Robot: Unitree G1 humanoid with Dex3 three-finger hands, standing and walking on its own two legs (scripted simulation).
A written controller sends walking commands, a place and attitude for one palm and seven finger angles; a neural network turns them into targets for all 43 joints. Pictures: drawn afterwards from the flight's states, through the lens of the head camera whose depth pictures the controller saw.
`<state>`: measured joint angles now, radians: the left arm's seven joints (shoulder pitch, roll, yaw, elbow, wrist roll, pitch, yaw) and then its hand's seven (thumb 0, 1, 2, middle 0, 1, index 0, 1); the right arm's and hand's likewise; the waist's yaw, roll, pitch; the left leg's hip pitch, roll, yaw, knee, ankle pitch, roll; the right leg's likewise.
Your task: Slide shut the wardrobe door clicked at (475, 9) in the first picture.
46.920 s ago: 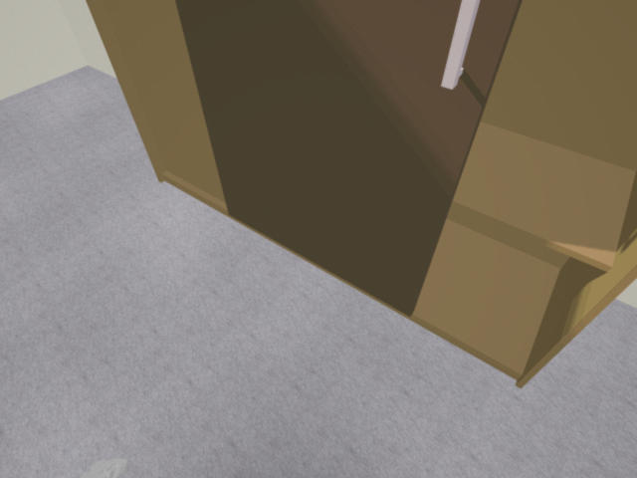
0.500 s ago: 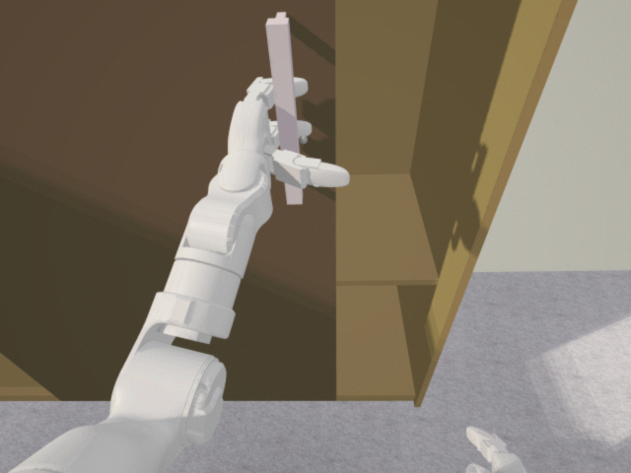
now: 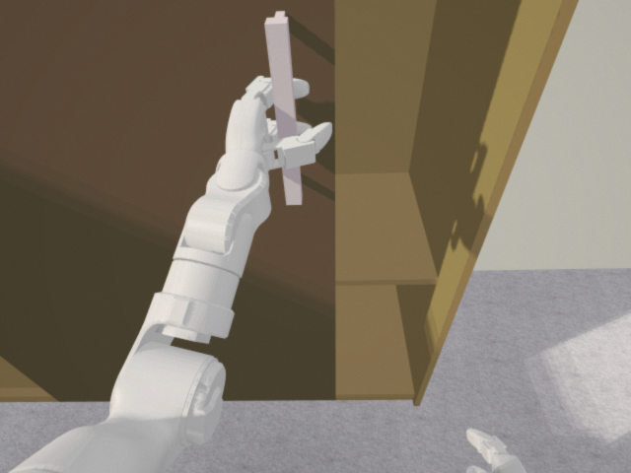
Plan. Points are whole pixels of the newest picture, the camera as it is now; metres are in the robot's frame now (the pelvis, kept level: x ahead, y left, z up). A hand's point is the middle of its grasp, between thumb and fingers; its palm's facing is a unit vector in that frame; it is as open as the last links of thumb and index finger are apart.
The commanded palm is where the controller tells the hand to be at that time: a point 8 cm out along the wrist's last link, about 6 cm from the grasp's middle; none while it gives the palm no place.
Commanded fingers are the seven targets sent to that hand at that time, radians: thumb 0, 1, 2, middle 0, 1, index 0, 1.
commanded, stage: grip the handle and tug to test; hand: left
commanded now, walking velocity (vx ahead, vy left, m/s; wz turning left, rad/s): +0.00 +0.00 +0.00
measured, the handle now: (288, 118) +0.48 +0.05 +0.24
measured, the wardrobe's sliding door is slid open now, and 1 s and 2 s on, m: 0.25 0.25 0.24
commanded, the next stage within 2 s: tug the door sideways, standing still in 0.88 s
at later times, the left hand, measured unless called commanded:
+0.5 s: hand (302, 136) +0.42 +0.03 +0.25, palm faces +0.00 -1.00 +0.00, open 6.0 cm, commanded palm +0.39 +0.07 +0.25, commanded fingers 0.00 0.90 0.90 -0.45 -1.40 -0.45 -1.40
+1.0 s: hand (303, 141) +0.42 +0.03 +0.25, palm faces -0.02 -1.00 -0.03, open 6.3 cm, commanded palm +0.38 +0.06 +0.25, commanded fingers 0.00 0.90 0.90 -0.45 -1.40 -0.45 -1.40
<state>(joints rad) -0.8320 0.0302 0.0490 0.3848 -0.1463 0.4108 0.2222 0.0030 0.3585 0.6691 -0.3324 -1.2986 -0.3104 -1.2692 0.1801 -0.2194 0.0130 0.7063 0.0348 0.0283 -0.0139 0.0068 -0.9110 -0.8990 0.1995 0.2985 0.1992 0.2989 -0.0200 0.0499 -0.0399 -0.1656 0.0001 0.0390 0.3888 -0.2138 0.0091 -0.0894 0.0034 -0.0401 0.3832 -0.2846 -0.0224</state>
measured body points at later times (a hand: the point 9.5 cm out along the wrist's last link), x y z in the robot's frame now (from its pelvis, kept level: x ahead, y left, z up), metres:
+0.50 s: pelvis +0.00 +0.00 +0.00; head -0.02 -0.02 +0.45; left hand +0.42 +0.08 +0.25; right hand +0.14 -0.23 -0.11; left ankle +0.00 +0.12 -0.74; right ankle -0.05 -0.10 -0.74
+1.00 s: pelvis +0.03 -0.01 +0.00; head +0.03 -0.04 +0.45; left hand +0.41 +0.08 +0.25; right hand +0.21 -0.23 -0.10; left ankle +0.00 +0.12 -0.74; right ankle -0.05 -0.10 -0.74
